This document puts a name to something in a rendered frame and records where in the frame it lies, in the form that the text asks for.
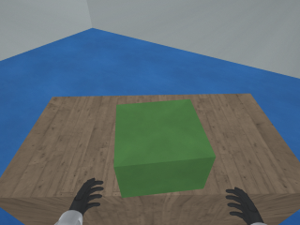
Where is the pedestal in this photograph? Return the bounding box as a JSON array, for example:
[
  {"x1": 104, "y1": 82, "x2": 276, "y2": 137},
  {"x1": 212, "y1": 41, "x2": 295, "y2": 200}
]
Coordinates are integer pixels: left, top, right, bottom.
[{"x1": 0, "y1": 93, "x2": 300, "y2": 225}]

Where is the robot left forearm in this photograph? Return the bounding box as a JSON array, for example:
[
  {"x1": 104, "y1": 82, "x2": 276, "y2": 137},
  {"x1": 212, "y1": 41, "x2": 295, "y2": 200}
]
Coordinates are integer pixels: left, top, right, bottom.
[{"x1": 54, "y1": 210, "x2": 83, "y2": 225}]

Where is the carton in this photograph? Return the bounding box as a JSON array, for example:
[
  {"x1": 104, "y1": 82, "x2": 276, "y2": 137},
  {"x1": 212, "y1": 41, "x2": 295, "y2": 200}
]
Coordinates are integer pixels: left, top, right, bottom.
[{"x1": 113, "y1": 99, "x2": 216, "y2": 198}]

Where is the robot left hand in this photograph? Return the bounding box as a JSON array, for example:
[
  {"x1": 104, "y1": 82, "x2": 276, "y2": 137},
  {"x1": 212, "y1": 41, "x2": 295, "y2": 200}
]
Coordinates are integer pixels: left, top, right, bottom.
[{"x1": 68, "y1": 177, "x2": 104, "y2": 216}]

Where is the robot right hand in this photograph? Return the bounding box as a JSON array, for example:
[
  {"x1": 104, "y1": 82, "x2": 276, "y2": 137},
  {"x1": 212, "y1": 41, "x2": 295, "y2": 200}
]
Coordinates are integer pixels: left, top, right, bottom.
[{"x1": 225, "y1": 187, "x2": 264, "y2": 225}]

